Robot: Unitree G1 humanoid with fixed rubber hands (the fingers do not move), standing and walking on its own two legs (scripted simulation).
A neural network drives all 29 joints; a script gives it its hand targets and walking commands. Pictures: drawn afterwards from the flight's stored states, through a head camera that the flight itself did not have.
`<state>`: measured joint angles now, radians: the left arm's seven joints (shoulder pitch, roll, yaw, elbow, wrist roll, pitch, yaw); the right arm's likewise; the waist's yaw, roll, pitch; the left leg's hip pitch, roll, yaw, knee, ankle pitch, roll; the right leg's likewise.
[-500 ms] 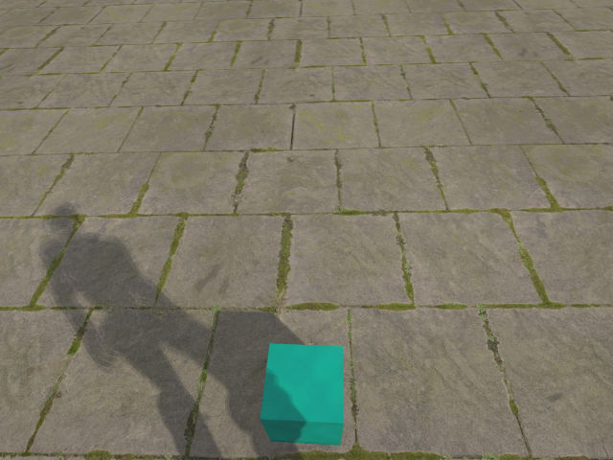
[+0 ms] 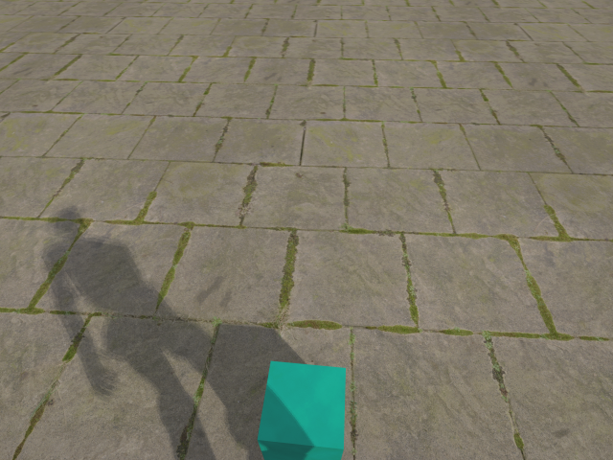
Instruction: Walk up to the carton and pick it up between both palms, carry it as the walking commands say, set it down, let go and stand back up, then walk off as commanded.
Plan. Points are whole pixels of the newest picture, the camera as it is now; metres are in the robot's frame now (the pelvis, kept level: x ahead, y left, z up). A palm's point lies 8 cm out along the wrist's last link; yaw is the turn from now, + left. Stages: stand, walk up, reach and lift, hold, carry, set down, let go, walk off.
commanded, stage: walk up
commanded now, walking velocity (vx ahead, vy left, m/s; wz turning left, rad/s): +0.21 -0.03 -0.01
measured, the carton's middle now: (304, 417) +0.38 +0.04 -0.65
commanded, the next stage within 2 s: stand in 1.38 s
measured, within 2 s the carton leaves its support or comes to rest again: neither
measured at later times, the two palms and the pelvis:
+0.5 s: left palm out of the picture +0.12 +0.22 -0.15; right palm out of the picture +0.05 -0.20 -0.16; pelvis +0.08 +0.00 +0.00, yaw -1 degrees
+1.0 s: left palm out of the picture +0.08 +0.22 -0.16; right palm out of the picture +0.09 -0.20 -0.15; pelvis +0.09 +0.02 +0.00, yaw -1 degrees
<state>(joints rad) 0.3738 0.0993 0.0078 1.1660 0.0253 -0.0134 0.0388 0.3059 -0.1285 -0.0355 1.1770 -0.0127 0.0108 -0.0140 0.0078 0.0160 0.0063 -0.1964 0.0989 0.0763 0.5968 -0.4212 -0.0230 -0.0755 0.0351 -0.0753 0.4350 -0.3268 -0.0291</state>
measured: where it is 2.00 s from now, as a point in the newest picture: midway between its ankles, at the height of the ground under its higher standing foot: outside the picture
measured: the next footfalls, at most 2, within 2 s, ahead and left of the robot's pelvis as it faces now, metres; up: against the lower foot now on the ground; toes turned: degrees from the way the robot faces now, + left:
right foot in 0.22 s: +0.07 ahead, -0.10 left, +0.00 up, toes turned +9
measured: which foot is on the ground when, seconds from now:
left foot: down 0.00-1.00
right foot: down 0.00-0.06, up 0.08-0.20, down 0.22-1.00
